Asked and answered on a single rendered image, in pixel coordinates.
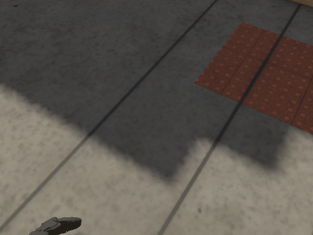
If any left robot hand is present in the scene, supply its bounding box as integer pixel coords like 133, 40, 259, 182
29, 216, 82, 235

